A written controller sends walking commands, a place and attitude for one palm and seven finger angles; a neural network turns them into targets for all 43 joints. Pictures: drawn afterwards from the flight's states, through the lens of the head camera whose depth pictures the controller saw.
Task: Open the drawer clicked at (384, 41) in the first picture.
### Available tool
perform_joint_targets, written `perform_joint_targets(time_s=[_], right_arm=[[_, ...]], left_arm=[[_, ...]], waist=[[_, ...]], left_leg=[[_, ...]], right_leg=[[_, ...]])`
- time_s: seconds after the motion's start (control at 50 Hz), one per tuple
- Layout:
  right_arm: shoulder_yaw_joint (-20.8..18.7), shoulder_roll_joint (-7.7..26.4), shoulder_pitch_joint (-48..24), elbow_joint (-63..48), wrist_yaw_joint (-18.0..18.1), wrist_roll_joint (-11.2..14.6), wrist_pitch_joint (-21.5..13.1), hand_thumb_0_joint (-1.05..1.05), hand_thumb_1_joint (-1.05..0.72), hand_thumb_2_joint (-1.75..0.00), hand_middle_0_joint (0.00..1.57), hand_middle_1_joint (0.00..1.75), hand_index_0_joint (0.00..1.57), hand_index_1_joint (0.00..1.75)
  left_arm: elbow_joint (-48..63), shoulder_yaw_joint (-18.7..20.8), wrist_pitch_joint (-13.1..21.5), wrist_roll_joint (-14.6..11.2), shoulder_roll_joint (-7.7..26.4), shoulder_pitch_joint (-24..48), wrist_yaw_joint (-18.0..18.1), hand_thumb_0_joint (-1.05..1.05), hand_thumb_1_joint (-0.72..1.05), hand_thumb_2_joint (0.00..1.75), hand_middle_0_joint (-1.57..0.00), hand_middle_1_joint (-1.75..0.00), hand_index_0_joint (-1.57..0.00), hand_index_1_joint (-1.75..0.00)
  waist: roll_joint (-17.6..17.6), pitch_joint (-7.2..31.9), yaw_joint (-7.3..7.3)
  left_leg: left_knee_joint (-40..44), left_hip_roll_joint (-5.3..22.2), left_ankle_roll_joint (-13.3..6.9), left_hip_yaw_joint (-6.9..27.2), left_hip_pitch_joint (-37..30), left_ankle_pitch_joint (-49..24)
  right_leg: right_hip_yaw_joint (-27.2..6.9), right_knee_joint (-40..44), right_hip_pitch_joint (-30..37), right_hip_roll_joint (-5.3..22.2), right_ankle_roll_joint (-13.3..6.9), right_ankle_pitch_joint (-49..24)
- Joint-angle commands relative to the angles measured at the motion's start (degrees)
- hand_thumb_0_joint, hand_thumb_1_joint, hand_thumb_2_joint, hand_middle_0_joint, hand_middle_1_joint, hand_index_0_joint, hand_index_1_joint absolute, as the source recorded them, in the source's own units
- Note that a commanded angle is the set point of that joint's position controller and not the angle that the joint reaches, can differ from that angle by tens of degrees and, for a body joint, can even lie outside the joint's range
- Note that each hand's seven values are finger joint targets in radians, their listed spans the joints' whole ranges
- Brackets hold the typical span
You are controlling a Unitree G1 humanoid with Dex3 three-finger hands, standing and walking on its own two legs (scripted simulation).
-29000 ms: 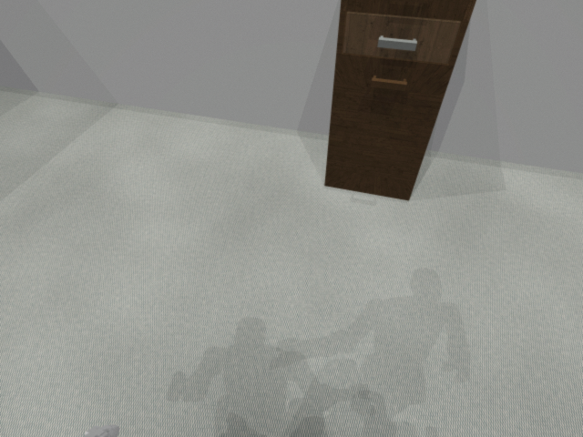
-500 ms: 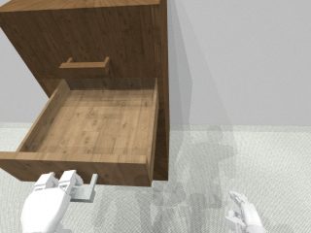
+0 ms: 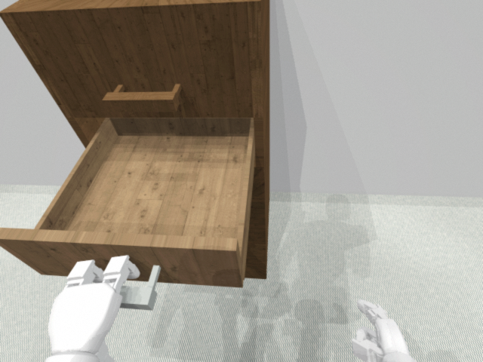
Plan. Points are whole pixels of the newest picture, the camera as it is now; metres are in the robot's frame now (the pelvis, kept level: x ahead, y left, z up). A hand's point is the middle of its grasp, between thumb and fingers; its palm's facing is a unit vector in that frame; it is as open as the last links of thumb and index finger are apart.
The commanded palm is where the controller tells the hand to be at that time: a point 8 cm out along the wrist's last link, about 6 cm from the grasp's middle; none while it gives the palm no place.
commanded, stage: lift the hand off the handle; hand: left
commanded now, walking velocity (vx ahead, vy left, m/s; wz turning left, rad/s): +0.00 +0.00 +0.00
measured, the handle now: (117, 282) +0.22 +0.24 +0.03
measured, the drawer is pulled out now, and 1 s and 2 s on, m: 0.30 0.30 0.30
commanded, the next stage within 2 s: draw the hand back to the body in 1.22 s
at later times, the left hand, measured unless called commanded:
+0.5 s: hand (76, 299) +0.18 +0.25 +0.08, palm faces +0.06 -0.11 -0.99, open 13.5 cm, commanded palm +0.15 +0.25 +0.15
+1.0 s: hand (50, 270) +0.18 +0.25 +0.16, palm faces +0.13 -0.14 -0.98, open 13.8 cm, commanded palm +0.14 +0.24 +0.22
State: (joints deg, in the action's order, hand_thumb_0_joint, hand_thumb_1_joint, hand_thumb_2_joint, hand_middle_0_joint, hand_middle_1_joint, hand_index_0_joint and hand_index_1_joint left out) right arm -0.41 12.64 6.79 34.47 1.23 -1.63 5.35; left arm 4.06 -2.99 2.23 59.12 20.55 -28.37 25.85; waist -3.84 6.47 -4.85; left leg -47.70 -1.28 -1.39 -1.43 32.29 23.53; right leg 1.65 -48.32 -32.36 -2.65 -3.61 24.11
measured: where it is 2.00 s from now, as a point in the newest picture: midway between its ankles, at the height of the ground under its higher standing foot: outside the picture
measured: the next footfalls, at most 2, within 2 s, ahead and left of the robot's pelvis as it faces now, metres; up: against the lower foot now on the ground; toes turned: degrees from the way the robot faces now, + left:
none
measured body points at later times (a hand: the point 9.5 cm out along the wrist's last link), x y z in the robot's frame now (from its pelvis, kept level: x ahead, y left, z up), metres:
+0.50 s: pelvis +0.01 +0.01 +0.02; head +0.01 -0.03 +0.47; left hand +0.17 +0.26 +0.14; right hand +0.23 -0.21 -0.07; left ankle +0.00 +0.11 -0.70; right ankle +0.00 -0.08 -0.70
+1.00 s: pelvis +0.02 +0.03 +0.03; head +0.00 -0.01 +0.48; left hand +0.17 +0.25 +0.21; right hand +0.25 -0.15 -0.05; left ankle +0.00 +0.11 -0.70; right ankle +0.00 -0.08 -0.70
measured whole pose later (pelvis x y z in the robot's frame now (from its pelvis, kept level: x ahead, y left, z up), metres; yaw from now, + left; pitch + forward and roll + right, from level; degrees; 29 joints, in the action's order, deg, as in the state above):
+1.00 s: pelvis +0.02 +0.03 +0.03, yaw +0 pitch +0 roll -1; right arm 3.4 14.3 6.8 30.0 -1.5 1.4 6.5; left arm 33.9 -0.3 -6.8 49.5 27.1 -32.8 6.3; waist -7.6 3.3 -6.8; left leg -30.6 -2.3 -3.5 -1.7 13.0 17.4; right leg 0.4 -28.4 -11.7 -1.9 -0.9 16.3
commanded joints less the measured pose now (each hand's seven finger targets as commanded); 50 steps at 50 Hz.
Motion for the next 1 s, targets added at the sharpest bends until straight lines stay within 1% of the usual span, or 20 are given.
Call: perform_joint_targets(time_s=[0.0, 0.08, 0.12, 0.16, 0.22, 0.32, 0.38, 0.42, 0.54, 0.58, 0.64, 0.68, 0.72, 0.8, 0.84, 0.88, 0.9, 0.92, 0.94, 0.98], right_arm=[[-1.56, 5.72, -8.27, -10.34, 0.97, 0.02, -3.29, 0.0, -0.9, -0.9, 0.2, 0.3, 0.2, 0.3], [-1.2, 5.66, -8.7, -10.14, 1.37, 0.03, -3.6, 0.0, -0.9, -0.9, 0.2, 0.3, 0.2, 0.3], [-1.19, 5.52, -8.68, -10.19, 1.06, -0.01, -3.87, 0.0, -0.9, -0.9, 0.2, 0.3, 0.2, 0.3], [-1.35, 5.57, -8.46, -10.39, 0.82, -0.02, -4.12, 0.0, -0.9, -0.9, 0.2, 0.3, 0.2, 0.3], [-1.41, 5.77, -8.69, -10.29, 0.78, 0.16, -4.31, 0.0, -0.9, -0.9, 0.2, 0.3, 0.2, 0.3], [-1.46, 6.25, -8.73, -10.7, 0.5, 0.42, -4.43, 0.0, -0.9, -0.9, 0.2, 0.3, 0.2, 0.3], [-1.17, 6.75, -9.38, -11.44, 0.38, 0.72, -4.15, 0.0, -0.9, -0.9, 0.2, 0.3, 0.2, 0.3], [-1.02, 6.72, -9.14, -11.38, 0.13, 0.76, -3.92, 0.0, -0.9, -0.9, 0.2, 0.3, 0.2, 0.3], [-0.65, 7.02, -9.19, -11.77, 0.12, 1.18, -3.41, 0.0, -0.9, -0.9, 0.2, 0.3, 0.2, 0.3], [-0.31, 7.09, -10.11, -12.53, 0.01, 1.68, -3.52, 0.0, -0.9, -0.9, 0.2, 0.3, 0.2, 0.3], [-0.16, 7.18, -8.86, -12.93, -0.39, 1.56, -3.34, 0.0, -0.9, -0.9, 0.2, 0.3, 0.2, 0.3], [0.58, 7.33, -10.77, -14.02, -0.65, 2.07, -3.28, 0.0, -0.9, -0.9, 0.2, 0.3, 0.2, 0.3], [0.58, 7.04, -9.49, -13.62, -1.09, 1.89, -2.96, 0.0, -0.9, -0.9, 0.2, 0.3, 0.2, 0.3], [1.09, 6.76, -8.98, -14.49, -1.92, 2.38, -2.82, 0.0, -0.9, -0.9, 0.2, 0.3, 0.2, 0.3], [1.06, 7.06, -9.69, -14.5, -1.98, 2.6, -2.23, 0.0, -0.9, -0.9, 0.2, 0.3, 0.2, 0.3], [1.6, 6.96, -12.16, -15.6, -2.31, 3.42, -2.43, 0.0, -0.9, -0.9, 0.2, 0.3, 0.2, 0.3], [1.54, 6.8, -10.25, -14.87, -2.48, 2.89, -2.03, 0.0, -0.9, -0.9, 0.2, 0.3, 0.2, 0.3], [1.41, 7.08, -10.7, -14.99, -2.38, 3.24, -1.92, 0.0, -0.9, -0.9, 0.2, 0.3, 0.2, 0.3], [1.14, 6.91, -10.43, -14.88, -2.44, 2.99, -1.7, 0.0, -0.9, -0.9, 0.2, 0.3, 0.2, 0.3], [1.75, 6.96, -12.68, -16.02, -2.57, 3.88, -2.23, 0.0, -0.9, -0.9, 0.2, 0.3, 0.2, 0.3]], left_arm=[[14.41, 9.59, -1.45, -1.25, 11.86, 5.51, 1.06, 0.0, -0.5, 0.3, -0.3, -1.2, -0.3, -1.2], [16.01, 12.15, -0.84, -2.36, 14.0, 3.57, -0.3, 0.0, -0.5, 0.3, -0.3, -1.2, -0.3, -1.2], [17.52, 11.02, -0.27, -2.52, 12.8, 3.95, -0.81, 0.0, -0.5, 0.3, -0.3, -1.2, -0.3, -1.2], [19.35, 11.11, 0.08, -2.98, 12.76, 3.11, -1.13, 0.0, -0.5, 0.3, -0.3, -1.2, -0.3, -1.2], [19.76, 11.67, -0.03, -4.04, 12.94, 2.23, -1.97, 0.0, -0.5, 0.3, -0.3, -1.2, -0.3, -1.2], [22.98, 10.34, -0.7, -5.14, 12.23, 0.63, -4.45, 0.0, -0.5, 0.3, -0.3, -1.2, -0.3, -1.2], [25.65, 11.76, -1.39, -5.86, 13.94, -1.81, -5.71, 0.0, -0.5, 0.3, -0.3, -1.2, -0.3, -1.2], [25.62, 11.43, -1.9, -6.01, 13.5, -4.46, -6.63, 0.0, -0.5, 0.3, -0.3, -1.2, -0.3, -1.2], [28.94, 11.26, -2.9, -6.8, 14.17, -0.99, -9.85, 0.0, -0.5, 0.3, -0.3, -1.2, -0.3, -1.2], [30.5, 10.93, -3.48, -7.53, 13.96, -1.58, -11.11, 0.0, -0.5, 0.3, -0.3, -1.2, -0.3, -1.2], [32.53, 9.22, -3.97, -7.83, 13.33, -2.44, -12.99, 0.0, -0.5, 0.3, -0.3, -1.2, -0.3, -1.2], [34.55, 10.33, -4.78, -7.87, 14.48, -2.56, -13.58, 0.0, -0.5, 0.3, -0.3, -1.2, -0.3, -1.2], [36.71, 8.46, -4.98, -7.24, 13.43, 0.5, -14.26, 0.0, -0.5, 0.3, -0.3, -1.2, -0.3, -1.2], [38.49, 9.85, -6.37, -7.46, 14.48, -3.47, -15.23, 0.0, -0.5, 0.3, -0.3, -1.2, -0.3, -1.2], [38.46, 10.28, -6.89, -7.99, 15.02, -3.12, -15.8, 0.0, -0.5, 0.3, -0.3, -1.2, -0.3, -1.2], [40.57, 10.82, -8.01, -8.86, 14.91, -3.07, -16.38, 0.0, -0.5, 0.3, -0.3, -1.2, -0.3, -1.2], [41.41, 9.43, -8.14, -8.64, 14.42, -1.02, -17.08, 0.0, -0.5, 0.3, -0.3, -1.2, -0.3, -1.2], [41.78, 10.03, -8.26, -9.09, 15.02, -0.21, -17.34, 0.0, -0.5, 0.3, -0.3, -1.2, -0.3, -1.2], [41.87, 8.01, -8.36, -9.26, 13.35, -0.78, -18.16, 0.0, -0.5, 0.3, -0.3, -1.2, -0.3, -1.2], [43.43, 9.77, -9.31, -10.16, 14.95, -0.43, -18.85, 0.0, -0.5, 0.3, -0.3, -1.2, -0.3, -1.2]], waist=[[2.9, 7.62, 0.25], [2.62, 6.86, -0.17], [0.99, 5.08, -0.08], [0.35, 6.67, -0.39], [2.52, 5.11, -0.22], [2.39, 5.88, -0.67], [1.04, 5.99, -1.21], [3.46, 3.96, -1.48], [2.31, 2.2, -1.15], [-0.01, 2.52, -1.26], [1.95, 1.83, -1.55], [-0.07, 1.65, -1.9], [0.64, 1.41, -1.52], [-0.35, 2.85, -2.66], [0.41, 0.44, -2.39], [-0.39, 1.25, -2.31], [-0.84, 1.44, -2.18], [0.06, 0.93, -1.9], [-0.8, 0.29, -1.97], [-0.63, 0.8, -1.92]], left_leg=[[7.04, -0.96, -0.78, 2.32, -8.38, -8.99], [7.84, -1.03, -0.76, 2.28, -9.6, -10.28], [8.5, -0.92, -0.71, 2.43, -10.9, -10.34], [9.0, -0.73, -0.67, 2.38, -12.39, -11.34], [9.81, -0.53, -0.74, 2.47, -12.65, -11.56], [11.42, -0.21, -0.77, 2.43, -15.16, -14.52], [12.21, 0.11, -0.44, 2.3, -16.35, -17.01], [12.82, 0.3, -0.54, 2.23, -15.92, -17.18], [15.55, 1.0, -0.45, 2.4, -18.49, -16.44], [16.34, 1.43, -0.11, 2.73, -20.2, -17.26], [17.23, 1.84, -0.24, 2.53, -20.82, -20.36], [18.22, 2.44, 0.34, 3.19, -21.24, -20.61], [18.98, 2.92, 0.53, 3.26, -21.99, -21.81], [20.0, 3.59, 1.0, 3.4, -22.67, -24.02], [20.63, 3.56, 1.2, 3.53, -22.28, -24.09], [21.06, 4.05, 1.24, 4.19, -23.02, -23.67], [21.56, 4.03, 1.25, 4.01, -22.98, -23.67], [21.9, 4.34, 1.51, 4.2, -23.35, -24.11], [21.98, 4.19, 1.32, 4.1, -23.86, -24.28], [22.14, 4.75, 1.25, 4.88, -24.13, -23.36]], right_leg=[[-5.8, 11.94, 5.13, 1.35, 0.95, -11.8], [-7.14, 13.87, 7.51, 1.62, 0.94, -13.94], [-6.79, 14.42, 6.4, 1.56, 0.83, -12.62], [-6.33, 14.67, 7.35, 1.57, 0.89, -12.84], [-6.41, 15.82, 8.08, 1.69, 1.15, -13.96], [-5.98, 16.73, 10.81, 2.08, 1.36, -17.58], [-6.59, 17.53, 12.55, 2.23, 1.25, -20.52], [-6.02, 17.94, 12.89, 2.31, 1.52, -21.02], [-4.93, 20.71, 13.45, 2.35, 1.79, -17.11], [-5.31, 21.71, 14.27, 2.14, 1.49, -16.36], [-3.75, 22.13, 15.61, 2.36, 1.96, -18.82], [-4.55, 22.6, 16.28, 2.09, 1.58, -17.88], [-2.87, 22.73, 15.98, 2.3, 1.72, -16.82], [-1.72, 22.8, 18.75, 2.15, 1.59, -17.64], [-2.04, 23.37, 18.71, 1.85, 1.68, -18.2], [-2.98, 23.62, 19.52, 1.9, 1.58, -17.94], [-1.22, 23.54, 19.6, 2.13, 1.66, -17.0], [-1.7, 23.86, 19.27, 2.2, 1.85, -16.89], [-1.11, 24.22, 19.02, 1.88, 1.84, -16.63], [-2.24, 24.36, 19.74, 1.82, 1.74, -16.3]])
